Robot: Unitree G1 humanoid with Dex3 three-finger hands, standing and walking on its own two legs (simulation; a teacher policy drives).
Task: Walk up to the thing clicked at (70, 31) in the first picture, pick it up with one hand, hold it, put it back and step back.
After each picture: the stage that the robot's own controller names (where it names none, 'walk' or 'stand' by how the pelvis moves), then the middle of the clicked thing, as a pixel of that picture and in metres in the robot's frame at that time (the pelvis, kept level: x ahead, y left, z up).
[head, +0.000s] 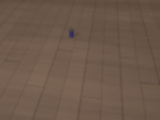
stand; (71, 32) +1.64 +0.18 -0.72
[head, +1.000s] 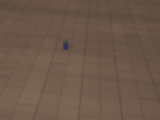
walk; (65, 44) +1.50 +0.17 -0.71
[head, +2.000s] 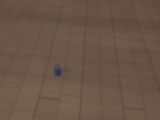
walk; (57, 70) +0.95 +0.21 -0.72
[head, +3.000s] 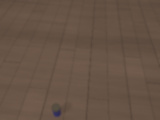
walk; (56, 110) +0.57 +0.20 -0.71
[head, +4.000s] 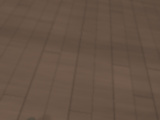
walk; out of the picture +0.41 +0.29 -0.68
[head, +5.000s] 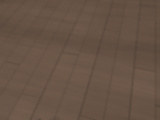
walk; out of the picture +0.38 +0.39 -0.69
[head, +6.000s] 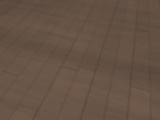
stand; out of the picture +0.39 +0.34 -0.71
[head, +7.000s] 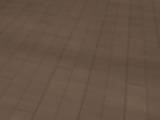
stand; out of the picture +0.35 +0.36 -0.72
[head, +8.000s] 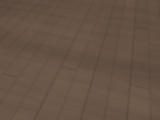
stand; out of the picture +0.38 +0.35 -0.73
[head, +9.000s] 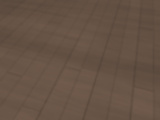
stand; out of the picture +0.38 +0.34 -0.73
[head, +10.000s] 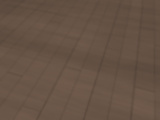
stand; out of the picture +0.37 +0.34 -0.73
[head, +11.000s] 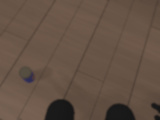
go down; (27, 75) +0.44 +0.34 -0.46
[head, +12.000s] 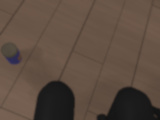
go down; (12, 54) +0.46 +0.36 -0.30
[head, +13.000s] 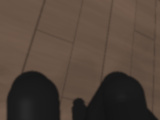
close in; out of the picture +0.43 +0.40 -0.25
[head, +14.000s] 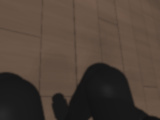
close in; out of the picture +0.42 +0.42 -0.22
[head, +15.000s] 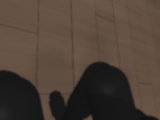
approach; out of the picture +0.41 +0.42 -0.22
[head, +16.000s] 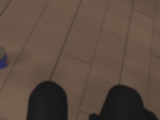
lift; out of the picture +0.45 +0.37 -0.30
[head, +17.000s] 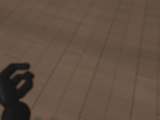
hold; out of the picture +0.41 +0.32 -0.64
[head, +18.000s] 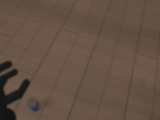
approach; (33, 104) +0.43 +0.33 -0.60
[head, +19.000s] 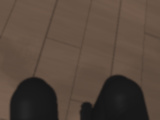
go down; out of the picture +0.46 +0.38 -0.27
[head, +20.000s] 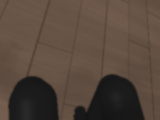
lower; out of the picture +0.44 +0.39 -0.25
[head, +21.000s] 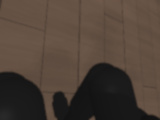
hold; out of the picture +0.42 +0.41 -0.23
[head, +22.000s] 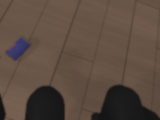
lower; (18, 48) +0.55 +0.31 -0.34
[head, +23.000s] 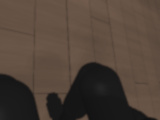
lower; out of the picture +0.52 +0.37 -0.26
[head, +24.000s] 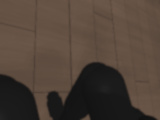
lower; out of the picture +0.50 +0.37 -0.26
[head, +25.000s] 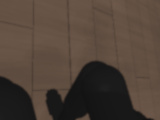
lower; out of the picture +0.50 +0.37 -0.26
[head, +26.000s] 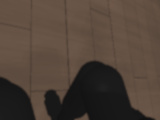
loosen; out of the picture +0.50 +0.36 -0.26
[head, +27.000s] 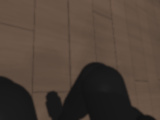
withdraw; out of the picture +0.49 +0.36 -0.26
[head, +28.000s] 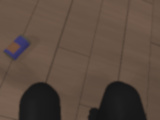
walk; (17, 47) +0.53 +0.30 -0.33
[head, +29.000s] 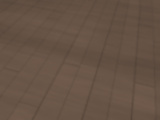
stand; out of the picture +0.46 +0.21 -0.68
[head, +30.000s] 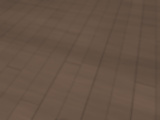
stand; out of the picture +0.47 +0.23 -0.69
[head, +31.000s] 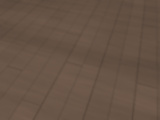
stand; out of the picture +0.46 +0.22 -0.69
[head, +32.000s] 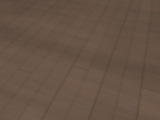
stand; out of the picture +0.48 +0.21 -0.75
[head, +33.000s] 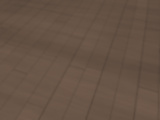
stand; out of the picture +0.45 +0.22 -0.75
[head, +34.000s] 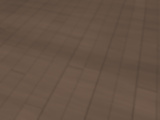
walk; out of the picture +0.44 +0.23 -0.75
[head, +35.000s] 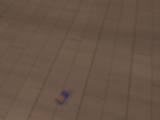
walk; (62, 97) +0.58 +0.22 -0.73
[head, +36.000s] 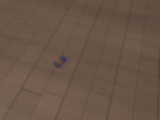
walk; (60, 61) +0.89 +0.21 -0.72
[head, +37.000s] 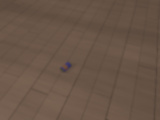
stand; (66, 66) +1.08 +0.23 -0.73
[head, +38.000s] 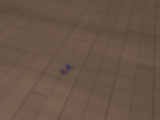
stand; (65, 69) +1.09 +0.22 -0.75
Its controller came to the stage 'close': yes
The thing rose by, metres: 0.01
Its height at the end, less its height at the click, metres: -0.02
